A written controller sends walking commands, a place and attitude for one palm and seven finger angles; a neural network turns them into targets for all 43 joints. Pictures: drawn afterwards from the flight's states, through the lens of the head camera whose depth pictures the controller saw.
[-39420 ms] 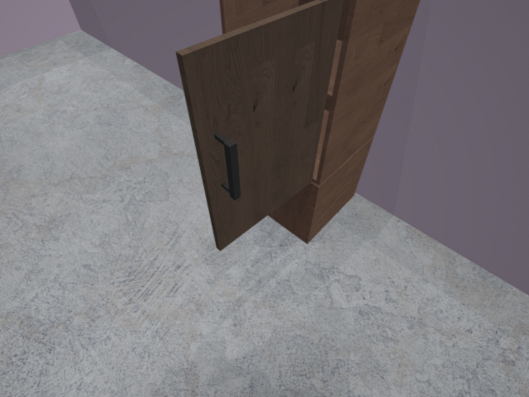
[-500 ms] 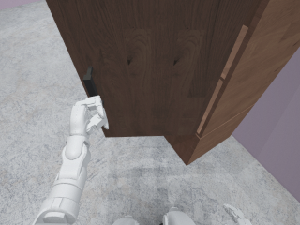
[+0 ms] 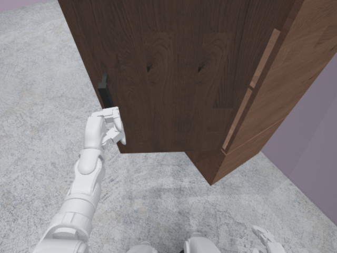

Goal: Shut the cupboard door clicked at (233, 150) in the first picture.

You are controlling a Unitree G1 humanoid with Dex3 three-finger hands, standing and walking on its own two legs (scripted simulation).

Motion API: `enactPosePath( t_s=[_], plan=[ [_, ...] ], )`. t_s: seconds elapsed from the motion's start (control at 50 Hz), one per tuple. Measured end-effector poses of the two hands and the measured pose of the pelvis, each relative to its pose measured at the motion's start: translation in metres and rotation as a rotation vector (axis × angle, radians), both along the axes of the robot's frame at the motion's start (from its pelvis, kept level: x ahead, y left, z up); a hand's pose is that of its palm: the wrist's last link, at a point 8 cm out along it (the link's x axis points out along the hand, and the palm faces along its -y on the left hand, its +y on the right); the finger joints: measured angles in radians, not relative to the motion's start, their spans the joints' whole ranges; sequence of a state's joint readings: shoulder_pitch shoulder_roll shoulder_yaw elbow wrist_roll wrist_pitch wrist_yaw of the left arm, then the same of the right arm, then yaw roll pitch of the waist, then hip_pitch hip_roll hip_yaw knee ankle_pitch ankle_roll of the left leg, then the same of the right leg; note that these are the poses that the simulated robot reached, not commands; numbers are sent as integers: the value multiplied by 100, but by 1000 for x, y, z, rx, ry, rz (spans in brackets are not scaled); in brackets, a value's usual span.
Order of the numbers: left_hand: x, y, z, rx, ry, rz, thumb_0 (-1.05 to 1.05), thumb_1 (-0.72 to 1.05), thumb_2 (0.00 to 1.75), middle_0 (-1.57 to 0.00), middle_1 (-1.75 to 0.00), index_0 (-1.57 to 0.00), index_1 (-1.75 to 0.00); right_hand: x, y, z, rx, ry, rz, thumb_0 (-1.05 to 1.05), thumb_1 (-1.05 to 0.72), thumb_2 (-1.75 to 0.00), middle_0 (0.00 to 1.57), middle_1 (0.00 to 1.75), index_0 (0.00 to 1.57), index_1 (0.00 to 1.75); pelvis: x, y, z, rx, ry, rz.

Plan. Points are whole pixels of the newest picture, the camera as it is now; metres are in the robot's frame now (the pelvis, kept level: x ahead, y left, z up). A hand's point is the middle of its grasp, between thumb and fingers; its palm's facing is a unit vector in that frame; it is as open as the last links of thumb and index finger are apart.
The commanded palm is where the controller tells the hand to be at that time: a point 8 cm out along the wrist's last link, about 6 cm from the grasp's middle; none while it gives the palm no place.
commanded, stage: push the door shut along its arc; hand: left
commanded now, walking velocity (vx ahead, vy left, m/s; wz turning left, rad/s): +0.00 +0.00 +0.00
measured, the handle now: (111, 103) +0.48 +0.16 +0.05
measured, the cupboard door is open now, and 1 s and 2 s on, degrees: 59 44 30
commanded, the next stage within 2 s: pull the fist back off the door in 1.72 s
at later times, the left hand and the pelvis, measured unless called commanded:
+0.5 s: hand (124, 111) +0.45 +0.12 +0.06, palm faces -0.13 -0.99 -0.05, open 3.2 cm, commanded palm +0.45 +0.16 +0.06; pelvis -0.01 +0.00 -0.01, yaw +1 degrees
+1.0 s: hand (137, 94) +0.51 +0.09 +0.06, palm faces -0.28 -0.96 -0.04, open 3.1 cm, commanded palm +0.51 +0.13 +0.06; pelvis -0.01 +0.01 -0.03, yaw +0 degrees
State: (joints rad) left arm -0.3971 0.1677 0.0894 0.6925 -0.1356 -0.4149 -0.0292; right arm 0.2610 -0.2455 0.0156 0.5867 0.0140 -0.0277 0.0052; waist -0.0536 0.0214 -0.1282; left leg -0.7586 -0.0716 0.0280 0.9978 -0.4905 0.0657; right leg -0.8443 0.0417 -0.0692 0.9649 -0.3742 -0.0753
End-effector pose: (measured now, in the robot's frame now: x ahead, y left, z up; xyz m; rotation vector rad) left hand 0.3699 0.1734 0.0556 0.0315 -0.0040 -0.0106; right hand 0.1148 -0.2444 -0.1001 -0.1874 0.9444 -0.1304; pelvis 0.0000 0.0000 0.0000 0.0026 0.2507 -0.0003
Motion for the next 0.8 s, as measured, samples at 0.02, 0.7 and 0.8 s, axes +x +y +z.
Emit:
enactPosePath(
  t_s=[0.02,0.7,0.8],
  plan=[
    [2,1,1,1,-3,0,2,90,90,-130,-150,-130,-150,-1,1,-1,0,5,1,1,-91,-90,20,29,20,30,0,0,0,0,0,0],
    [96,-3,4,15,25,-165,2,90,90,-130,-150,-131,-150,-108,-15,-22,-61,277,-100,1,-91,-90,20,29,20,30,-14,6,-20,-22,103,16],
    [109,-6,4,10,33,-186,2,90,90,-130,-150,-130,-150,-118,-13,-24,-60,309,-114,1,-91,-90,20,29,20,30,-13,7,-22,-25,118,12]
  ],
)
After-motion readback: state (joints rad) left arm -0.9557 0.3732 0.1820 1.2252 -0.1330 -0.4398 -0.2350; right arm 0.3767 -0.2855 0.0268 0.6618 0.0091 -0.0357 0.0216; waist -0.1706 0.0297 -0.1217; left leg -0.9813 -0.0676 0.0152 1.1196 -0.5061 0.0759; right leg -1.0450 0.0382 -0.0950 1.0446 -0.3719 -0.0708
